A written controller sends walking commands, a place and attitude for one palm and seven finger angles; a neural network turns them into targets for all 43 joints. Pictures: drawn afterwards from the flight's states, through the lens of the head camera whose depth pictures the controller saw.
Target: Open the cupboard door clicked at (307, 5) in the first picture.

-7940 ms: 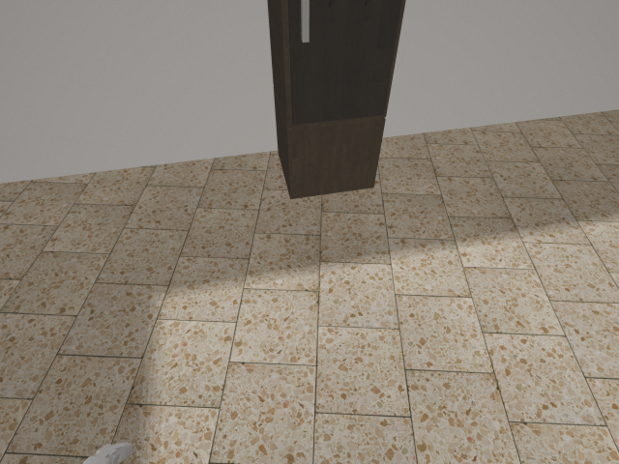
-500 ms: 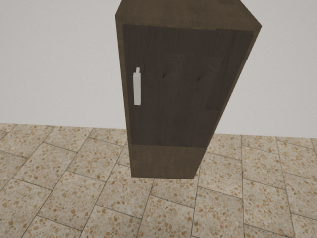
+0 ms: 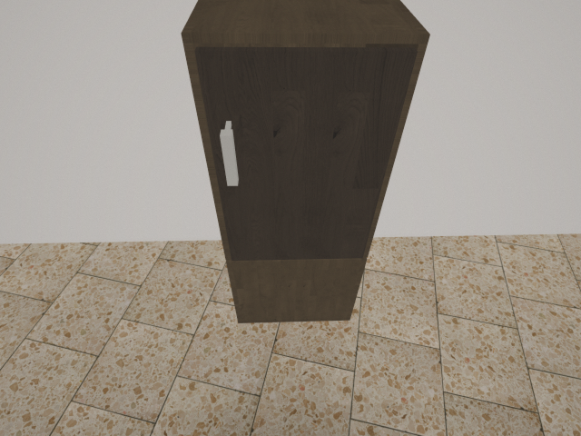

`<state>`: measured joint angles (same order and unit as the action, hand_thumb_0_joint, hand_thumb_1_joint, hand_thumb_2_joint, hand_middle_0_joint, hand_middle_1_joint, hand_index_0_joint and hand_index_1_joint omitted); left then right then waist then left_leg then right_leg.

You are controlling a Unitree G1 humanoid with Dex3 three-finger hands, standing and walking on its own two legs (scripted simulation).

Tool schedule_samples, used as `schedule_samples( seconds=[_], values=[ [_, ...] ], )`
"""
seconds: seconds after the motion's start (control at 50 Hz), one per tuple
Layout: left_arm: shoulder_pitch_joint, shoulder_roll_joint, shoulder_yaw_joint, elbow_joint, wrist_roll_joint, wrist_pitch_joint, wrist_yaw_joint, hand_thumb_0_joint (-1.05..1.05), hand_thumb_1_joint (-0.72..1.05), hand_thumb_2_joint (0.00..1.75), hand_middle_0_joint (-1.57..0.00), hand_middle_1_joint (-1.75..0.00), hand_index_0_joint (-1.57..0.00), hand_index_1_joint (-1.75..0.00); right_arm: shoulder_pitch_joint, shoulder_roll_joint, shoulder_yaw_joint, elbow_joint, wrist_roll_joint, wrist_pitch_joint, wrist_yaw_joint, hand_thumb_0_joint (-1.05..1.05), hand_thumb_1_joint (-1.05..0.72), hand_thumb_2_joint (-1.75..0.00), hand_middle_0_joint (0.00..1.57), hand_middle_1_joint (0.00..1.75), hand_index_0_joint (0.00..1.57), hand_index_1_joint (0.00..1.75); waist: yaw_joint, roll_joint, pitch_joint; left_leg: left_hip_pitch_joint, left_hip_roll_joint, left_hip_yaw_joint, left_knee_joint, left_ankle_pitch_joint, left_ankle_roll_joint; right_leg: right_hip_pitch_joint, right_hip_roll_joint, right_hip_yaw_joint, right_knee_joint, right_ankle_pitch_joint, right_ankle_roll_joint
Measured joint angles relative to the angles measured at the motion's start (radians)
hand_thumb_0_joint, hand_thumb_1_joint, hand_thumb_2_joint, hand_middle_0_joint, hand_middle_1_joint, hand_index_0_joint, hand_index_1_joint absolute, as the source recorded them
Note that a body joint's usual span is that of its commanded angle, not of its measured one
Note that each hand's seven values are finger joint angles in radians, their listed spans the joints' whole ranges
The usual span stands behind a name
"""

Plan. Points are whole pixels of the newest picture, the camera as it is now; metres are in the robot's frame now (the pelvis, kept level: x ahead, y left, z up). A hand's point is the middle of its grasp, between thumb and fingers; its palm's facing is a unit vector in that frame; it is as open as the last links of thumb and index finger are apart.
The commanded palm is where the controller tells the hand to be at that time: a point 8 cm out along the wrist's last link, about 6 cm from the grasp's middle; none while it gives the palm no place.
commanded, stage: come to a stop and stand still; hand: left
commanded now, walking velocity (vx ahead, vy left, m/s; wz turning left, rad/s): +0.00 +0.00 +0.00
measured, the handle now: (230, 153) +0.63 +0.15 +0.05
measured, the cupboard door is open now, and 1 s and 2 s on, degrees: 0 0 0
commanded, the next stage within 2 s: look again from close up in 0.14 s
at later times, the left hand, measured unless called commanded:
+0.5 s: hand out of the picture +0.00 +0.16 -0.19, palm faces +0.06 -0.98 -0.17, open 7.4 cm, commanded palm none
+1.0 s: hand out of the picture -0.01 +0.19 -0.19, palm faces +0.02 -0.98 -0.17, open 7.4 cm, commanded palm none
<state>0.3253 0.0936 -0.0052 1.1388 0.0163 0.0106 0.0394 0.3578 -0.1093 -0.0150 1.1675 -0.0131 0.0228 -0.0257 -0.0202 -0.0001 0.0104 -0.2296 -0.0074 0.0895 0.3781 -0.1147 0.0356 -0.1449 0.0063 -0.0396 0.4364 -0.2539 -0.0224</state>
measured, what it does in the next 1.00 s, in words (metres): stands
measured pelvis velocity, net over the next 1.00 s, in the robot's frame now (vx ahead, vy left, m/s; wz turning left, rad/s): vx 0.01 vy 0.01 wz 0.01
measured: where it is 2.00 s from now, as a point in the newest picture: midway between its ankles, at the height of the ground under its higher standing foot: outside the picture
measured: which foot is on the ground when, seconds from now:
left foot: down 0.00-1.00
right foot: down 0.00-1.00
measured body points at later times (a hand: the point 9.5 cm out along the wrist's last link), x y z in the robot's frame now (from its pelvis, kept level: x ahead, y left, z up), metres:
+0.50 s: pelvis +0.01 +0.00 -0.01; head -0.01 +0.00 +0.44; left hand -0.01 +0.21 -0.17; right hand +0.02 -0.22 -0.17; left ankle +0.06 +0.10 -0.74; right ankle -0.01 -0.10 -0.74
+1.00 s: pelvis +0.01 +0.01 -0.01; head +0.00 +0.03 +0.44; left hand -0.01 +0.24 -0.17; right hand +0.03 -0.22 -0.15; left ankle +0.06 +0.10 -0.74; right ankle -0.01 -0.10 -0.74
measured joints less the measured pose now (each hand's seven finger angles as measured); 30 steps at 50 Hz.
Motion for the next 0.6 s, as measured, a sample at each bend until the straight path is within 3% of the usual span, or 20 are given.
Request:
schedule_samples(
  seconds=[0.24, 0.34, 0.6],
  values=[
    [0.041, 0.002, 0.008, 0.014, -0.002, -0.006, 0.002, 0.00, 0.91, 0.90, -0.20, -0.30, -0.20, -0.30, 0.007, 0.008, -0.001, 0.002, 0.001, -0.009, -0.007, 0.00, -0.91, -0.90, 0.20, 0.29, 0.20, 0.30, 0.008, 0.009, 0.012, -0.020, 0.007, -0.012, 0.005, 0.004, -0.010, -0.019, 0.009, -0.008, 0.006, -0.003, -0.013],
    [0.051, -0.004, -0.009, -0.008, 0.008, -0.046, 0.014, 0.00, 0.91, 0.90, -0.20, -0.30, -0.20, -0.30, -0.021, -0.012, 0.013, -0.064, -0.004, -0.023, 0.009, 0.00, -0.90, -0.90, 0.20, 0.29, 0.20, 0.30, 0.000, 0.042, 0.031, -0.073, 0.031, -0.035, 0.119, -0.052, -0.013, -0.023, 0.032, -0.029, 0.027, -0.014, -0.018],
    [0.015, 0.049, 0.002, -0.100, 0.010, -0.030, 0.009, 0.00, 0.91, 0.90, -0.20, -0.30, -0.20, -0.30, -0.053, -0.046, 0.014, -0.123, -0.006, -0.034, 0.002, 0.01, -0.93, -0.90, 0.20, 0.29, 0.20, 0.30, 0.018, -0.018, -0.030, -0.068, 0.003, -0.026, 0.155, -0.090, 0.008, -0.029, 0.001, -0.023, 0.091, -0.068, 0.001]
  ],
)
